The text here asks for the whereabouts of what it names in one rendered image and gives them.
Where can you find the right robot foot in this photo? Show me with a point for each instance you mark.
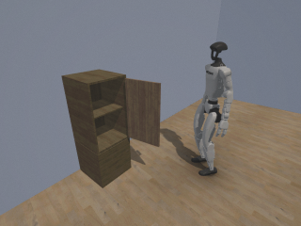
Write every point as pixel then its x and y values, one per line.
pixel 198 159

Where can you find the left robot hand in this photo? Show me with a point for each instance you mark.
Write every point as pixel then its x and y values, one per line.
pixel 222 125

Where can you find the right robot forearm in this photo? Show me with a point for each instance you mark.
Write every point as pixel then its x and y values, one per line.
pixel 205 98

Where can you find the left robot forearm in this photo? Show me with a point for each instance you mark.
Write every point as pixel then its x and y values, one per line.
pixel 226 106

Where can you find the cupboard door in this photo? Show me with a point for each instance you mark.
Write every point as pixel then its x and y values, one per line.
pixel 143 104

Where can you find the robot torso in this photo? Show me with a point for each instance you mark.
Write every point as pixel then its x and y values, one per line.
pixel 214 86

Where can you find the left robot upper arm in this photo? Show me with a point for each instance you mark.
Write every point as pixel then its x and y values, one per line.
pixel 225 73

